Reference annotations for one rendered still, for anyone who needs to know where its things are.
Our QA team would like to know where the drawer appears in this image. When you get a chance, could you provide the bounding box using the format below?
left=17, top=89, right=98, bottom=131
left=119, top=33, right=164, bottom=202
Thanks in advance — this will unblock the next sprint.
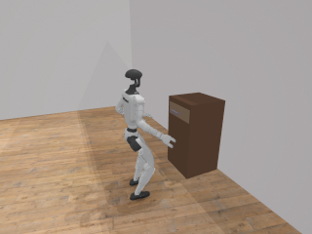
left=170, top=101, right=190, bottom=124

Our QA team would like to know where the cabinet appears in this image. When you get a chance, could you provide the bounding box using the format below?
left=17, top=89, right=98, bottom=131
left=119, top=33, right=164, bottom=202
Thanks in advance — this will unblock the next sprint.
left=168, top=93, right=225, bottom=179

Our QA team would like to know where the right robot forearm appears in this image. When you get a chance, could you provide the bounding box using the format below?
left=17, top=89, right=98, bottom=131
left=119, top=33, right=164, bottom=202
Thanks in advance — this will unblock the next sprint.
left=138, top=121, right=164, bottom=139

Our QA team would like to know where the left robot upper arm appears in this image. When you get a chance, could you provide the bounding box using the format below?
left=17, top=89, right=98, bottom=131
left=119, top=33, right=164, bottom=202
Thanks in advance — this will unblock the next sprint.
left=115, top=89, right=127, bottom=114

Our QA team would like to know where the right robot upper arm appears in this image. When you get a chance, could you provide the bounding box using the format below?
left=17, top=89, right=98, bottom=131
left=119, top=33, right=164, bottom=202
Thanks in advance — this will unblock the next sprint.
left=134, top=95, right=145, bottom=128

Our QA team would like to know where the robot torso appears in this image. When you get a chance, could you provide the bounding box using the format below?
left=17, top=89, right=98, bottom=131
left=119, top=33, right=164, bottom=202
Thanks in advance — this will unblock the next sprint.
left=123, top=92, right=140, bottom=144

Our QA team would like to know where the handle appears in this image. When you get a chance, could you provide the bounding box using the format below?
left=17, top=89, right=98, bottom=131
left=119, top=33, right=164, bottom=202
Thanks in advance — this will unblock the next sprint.
left=171, top=109, right=181, bottom=115

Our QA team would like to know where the left robot hand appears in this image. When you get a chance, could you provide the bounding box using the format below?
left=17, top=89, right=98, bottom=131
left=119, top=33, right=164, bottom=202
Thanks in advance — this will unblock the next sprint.
left=141, top=112, right=153, bottom=121

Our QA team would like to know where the right robot hand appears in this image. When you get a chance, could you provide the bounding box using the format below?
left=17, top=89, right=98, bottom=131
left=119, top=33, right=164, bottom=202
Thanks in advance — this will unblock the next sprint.
left=161, top=135, right=176, bottom=148

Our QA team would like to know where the robot left foot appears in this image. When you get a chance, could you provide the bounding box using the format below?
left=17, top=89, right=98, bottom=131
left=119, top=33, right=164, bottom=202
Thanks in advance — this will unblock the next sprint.
left=130, top=178, right=139, bottom=186

